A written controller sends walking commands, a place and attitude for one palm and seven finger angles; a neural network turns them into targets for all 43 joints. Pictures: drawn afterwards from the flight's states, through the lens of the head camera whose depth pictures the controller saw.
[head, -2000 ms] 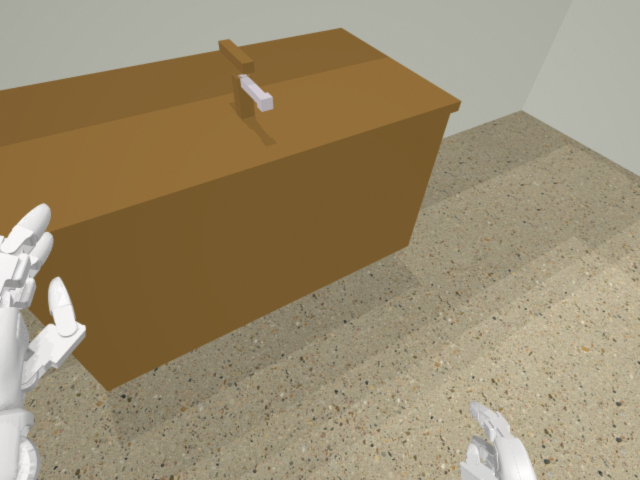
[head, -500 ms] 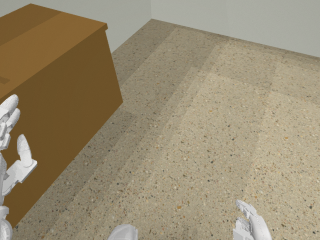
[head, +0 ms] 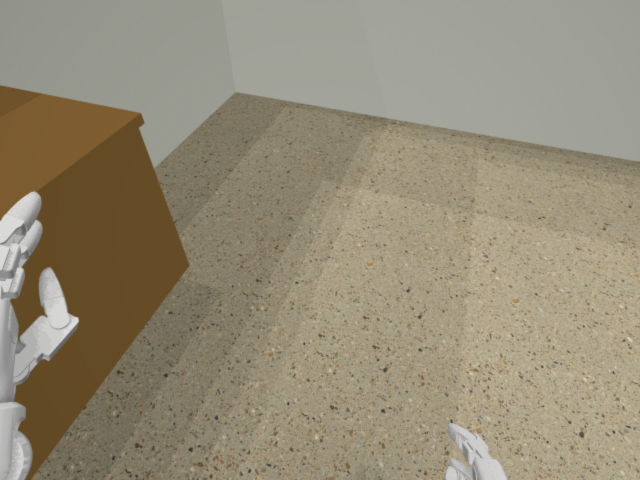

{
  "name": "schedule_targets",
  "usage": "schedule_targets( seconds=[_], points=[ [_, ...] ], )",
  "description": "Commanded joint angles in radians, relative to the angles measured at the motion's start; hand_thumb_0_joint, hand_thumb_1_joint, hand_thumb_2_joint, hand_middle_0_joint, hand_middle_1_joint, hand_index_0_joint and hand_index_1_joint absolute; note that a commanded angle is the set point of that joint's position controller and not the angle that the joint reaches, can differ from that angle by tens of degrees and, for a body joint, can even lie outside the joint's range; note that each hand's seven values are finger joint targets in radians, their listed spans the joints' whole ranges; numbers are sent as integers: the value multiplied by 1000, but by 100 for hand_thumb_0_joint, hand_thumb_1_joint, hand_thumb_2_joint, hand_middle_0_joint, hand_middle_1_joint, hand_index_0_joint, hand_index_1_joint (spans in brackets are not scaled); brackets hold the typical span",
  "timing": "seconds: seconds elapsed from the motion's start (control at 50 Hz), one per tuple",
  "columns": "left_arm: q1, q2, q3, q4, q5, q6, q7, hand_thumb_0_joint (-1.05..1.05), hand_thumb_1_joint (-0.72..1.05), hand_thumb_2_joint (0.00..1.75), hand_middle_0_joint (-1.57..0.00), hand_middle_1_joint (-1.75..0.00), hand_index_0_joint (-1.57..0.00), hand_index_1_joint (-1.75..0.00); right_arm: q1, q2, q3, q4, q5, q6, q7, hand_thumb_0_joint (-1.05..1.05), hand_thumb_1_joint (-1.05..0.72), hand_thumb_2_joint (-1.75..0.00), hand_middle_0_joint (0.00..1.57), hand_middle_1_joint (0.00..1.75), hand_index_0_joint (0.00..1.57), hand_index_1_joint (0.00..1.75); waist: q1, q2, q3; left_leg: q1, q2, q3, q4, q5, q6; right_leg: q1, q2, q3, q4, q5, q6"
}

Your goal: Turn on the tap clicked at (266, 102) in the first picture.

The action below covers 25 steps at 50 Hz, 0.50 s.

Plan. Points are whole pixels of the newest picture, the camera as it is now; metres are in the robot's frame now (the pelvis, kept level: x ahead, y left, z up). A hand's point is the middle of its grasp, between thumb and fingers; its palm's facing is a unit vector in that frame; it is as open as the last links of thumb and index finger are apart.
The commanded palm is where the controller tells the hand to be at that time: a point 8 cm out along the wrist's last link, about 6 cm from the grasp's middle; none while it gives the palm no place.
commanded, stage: walk to a spot facing it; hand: left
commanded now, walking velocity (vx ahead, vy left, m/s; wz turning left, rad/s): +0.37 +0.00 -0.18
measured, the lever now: out of the picture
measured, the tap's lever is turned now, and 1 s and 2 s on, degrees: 0 0 0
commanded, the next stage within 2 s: turn to face it in 0.46 s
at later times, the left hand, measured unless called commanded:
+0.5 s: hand (168, 194) +0.38 +0.21 +0.19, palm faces +0.42 -0.80 -0.42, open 7.4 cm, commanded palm +0.33 +0.25 +0.18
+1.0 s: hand (191, 187) +0.43 +0.20 +0.16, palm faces +0.57 -0.66 -0.49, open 7.4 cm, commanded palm +0.36 +0.22 +0.18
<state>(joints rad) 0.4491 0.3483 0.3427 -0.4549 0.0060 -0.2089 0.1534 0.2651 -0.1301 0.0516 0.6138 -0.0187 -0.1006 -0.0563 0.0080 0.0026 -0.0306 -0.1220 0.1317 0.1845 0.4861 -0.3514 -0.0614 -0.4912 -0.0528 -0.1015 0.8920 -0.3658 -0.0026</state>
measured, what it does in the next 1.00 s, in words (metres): walks ahead: right foot, then left foot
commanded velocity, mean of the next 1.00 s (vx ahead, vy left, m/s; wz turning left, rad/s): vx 0.17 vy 0.00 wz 0.37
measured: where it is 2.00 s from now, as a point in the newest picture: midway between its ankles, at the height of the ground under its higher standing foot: outside the picture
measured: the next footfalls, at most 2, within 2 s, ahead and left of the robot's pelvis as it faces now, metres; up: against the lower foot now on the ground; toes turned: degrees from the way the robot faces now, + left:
right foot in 0.08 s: +0.14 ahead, -0.13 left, +0.00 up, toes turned -10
left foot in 0.50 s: +0.28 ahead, +0.10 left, +0.00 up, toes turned +10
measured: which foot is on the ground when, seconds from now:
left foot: down 0.00-0.10, up 0.12-0.48, down 0.50-0.82, up 0.84-1.00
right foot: up 0.00-0.06, down 0.08-0.52, up 0.54-0.78, down 0.80-1.00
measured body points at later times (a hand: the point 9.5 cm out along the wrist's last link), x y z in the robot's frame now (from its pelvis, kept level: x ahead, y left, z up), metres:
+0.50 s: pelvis +0.17 -0.03 -0.01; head +0.19 -0.02 +0.44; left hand +0.35 +0.25 +0.21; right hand +0.31 -0.31 -0.08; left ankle +0.25 +0.09 -0.74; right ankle +0.10 -0.12 -0.73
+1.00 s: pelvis +0.27 -0.09 +0.01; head +0.32 -0.11 +0.45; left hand +0.39 +0.23 +0.19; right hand +0.48 -0.28 -0.11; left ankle +0.21 +0.04 -0.64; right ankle +0.30 -0.17 -0.73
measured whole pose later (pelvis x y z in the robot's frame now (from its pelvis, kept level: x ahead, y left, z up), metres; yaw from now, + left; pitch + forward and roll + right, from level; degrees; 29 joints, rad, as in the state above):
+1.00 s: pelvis +0.27 -0.09 +0.01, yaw +13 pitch +0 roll +3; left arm 0.47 0.33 0.36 -0.44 -0.02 -0.16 0.16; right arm 0.16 -0.24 -0.01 0.63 0.00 -0.03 -0.06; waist 0.00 0.02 0.10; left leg -0.49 0.03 0.09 1.14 -0.48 -0.05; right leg -0.28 -0.14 -0.22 0.56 -0.28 -0.03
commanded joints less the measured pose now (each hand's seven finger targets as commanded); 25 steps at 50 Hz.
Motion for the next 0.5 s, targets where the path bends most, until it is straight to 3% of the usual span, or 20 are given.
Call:
schedule_targets(
  seconds=[0.0, 0.02, 0.04, 0.06, 0.08, 0.1, 0.12, 0.14, 0.16, 0.18, 0.24, 0.28, 0.32, 0.36, 0.4, 0.44, 0.46, 0.48],
  points=[
    [-118, 178, 110, -196, -8, -53, 10, 0, 90, 90, -20, -30, -20, -30, -105, -187, -80, -137, 4, -45, -18, 0, -90, -90, 20, 30, 20, 30, -15, 227, 19, -68, 178, -30, -70, 299, 155, 164, 52, -128, -266, 60, 3],
    [-117, 182, 118, -168, -9, -49, 10, 0, 90, 90, -20, -30, -20, -30, -111, -186, -82, -135, 8, -38, -16, 0, -90, -90, 20, 30, 20, 30, -5, 182, -18, -102, 155, 9, 46, 326, 142, 284, 83, -159, -325, 97, 0],
    [-114, 194, 130, -154, -10, -42, 11, 0, 90, 90, -20, -30, -20, -30, -123, -176, -83, -132, 15, -30, -13, 0, -90, -90, 20, 30, 20, 30, 12, 86, -59, -179, 120, 26, 229, 307, 127, 426, 73, -116, -366, 106, -17],
    [-120, 208, 141, -153, -5, -38, 13, 0, 90, 90, -20, -30, -20, -30, -125, -154, -89, -133, 24, -22, -7, 0, -90, -90, 20, 30, 20, 30, 18, -124, -108, -312, 41, 61, 519, 203, 102, 531, -69, 130, -428, 72, -91],
    [-71, 212, 153, -124, -9, -32, 16, 0, 90, 90, -20, -30, -20, -30, -145, -140, -86, -158, 25, -18, -5, 0, -90, -90, 20, 30, 20, 30, 20, -339, -136, -562, -82, -10, 757, -167, 73, 631, -279, 578, -534, 170, -207],
    [-102, 235, 180, -208, -28, -46, 15, 0, 90, 90, -20, -30, -20, -30, -173, -165, -89, -166, 23, -17, 4, 0, -90, -90, 20, 30, 20, 30, 19, -277, -133, -604, -48, -148, 866, -195, 64, 591, -349, 675, -591, 116, -232],
    [-85, 249, 203, -225, -32, -56, 7, 0, 90, 90, -20, -30, -20, -30, -164, -169, -95, -151, 23, -16, 11, 0, -90, -90, 20, 30, 20, 30, 17, -171, -108, -569, -4, -206, 871, -159, 65, 493, -339, 649, -610, -23, -232],
    [-35, 259, 214, -253, -34, -64, 6, 0, 90, 90, -20, -30, -20, -30, -170, -159, -85, -139, 24, -6, 13, 0, -90, -90, 20, 30, 20, 30, 16, -124, -77, -598, 12, -208, 873, -127, 53, 470, -342, 593, -600, -19, -245],
    [9, 254, 220, -286, -31, -73, 4, 0, 90, 90, -20, -30, -20, -30, -180, -160, -79, -129, 22, 11, 16, 0, -90, -90, 20, 30, 20, 30, 8, -65, -66, -589, 20, -209, 863, -85, 42, 422, -319, 497, -596, 40, -229],
    [9, 245, 217, -318, -28, -79, 3, 0, 90, 90, -20, -30, -20, -30, -182, -153, -76, -124, 23, 31, 21, 0, -90, -90, 20, 30, 20, 30, -6, -55, -89, -576, 31, -203, 817, -61, 35, 419, -307, 389, -591, 78, -213],
    [28, 231, 215, -372, -33, -93, 16, 0, 90, 90, -20, -30, -20, -30, -175, -158, -85, -132, 19, 30, 14, 0, -90, -90, 20, 30, 20, 30, -22, -73, -93, -501, 34, -160, 608, 9, 30, 357, -276, 234, -605, 208, -187],
    [57, 235, 226, -371, -36, -93, 28, 0, 90, 90, -20, -30, -20, -30, -167, -154, -91, -141, 17, 27, 5, 0, -90, -90, 20, 30, 20, 30, -16, -80, -96, -437, 22, -116, 431, 30, 38, 374, -259, 162, -583, 273, -176],
    [98, 213, 219, -331, -39, -83, 38, 0, 90, 90, -20, -30, -20, -30, -155, -149, -96, -157, 16, 20, 2, 0, -90, -90, 20, 30, 20, 30, 6, -89, -86, -399, -15, -55, 302, 57, 49, 399, -242, 146, -559, 337, -170],
    [93, 193, 205, -299, -42, -75, 44, 0, 90, 90, -20, -30, -20, -30, -134, -149, -102, -163, 16, 15, -3, 0, -90, -90, 20, 30, 20, 30, 10, -92, -84, -353, -42, -16, 211, 85, 57, 420, -238, 121, -534, 346, -158],
    [52, 175, 171, -284, -40, -67, 46, 0, 90, 90, -20, -30, -20, -30, -110, -154, -107, -167, 17, 14, -11, 0, -90, -90, 20, 30, 20, 30, -6, -91, -72, -233, -67, 11, 89, 166, 60, 393, -212, 66, -470, 341, -122],
    [16, 173, 150, -267, -37, -68, 44, 0, 90, 90, -20, -30, -20, -30, -87, -171, -122, -164, 17, 13, -26, 0, -90, -90, 20, 30, 20, 30, -29, -25, -88, -41, -90, 17, -7, 224, 80, 317, -160, 11, -286, 404, -68],
    [-18, 176, 143, -284, -35, -75, 42, 0, 90, 90, -20, -30, -20, -30, -78, -190, -129, -169, 19, 12, -31, 0, -90, -90, 20, 30, 20, 30, -42, 75, -115, 75, -23, -118, -52, 227, 128, 227, -121, -22, -113, 357, -28],
    [-20, 164, 131, -293, -38, -77, 37, 0, 90, 90, -20, -30, -20, -30, -99, -210, -133, -176, 22, 10, -28, 0, -90, -90, 20, 30, 20, 30, -26, 280, -131, 201, 190, -454, -85, 375, 232, 24, -12, -42, 102, -17, 21]
  ],
)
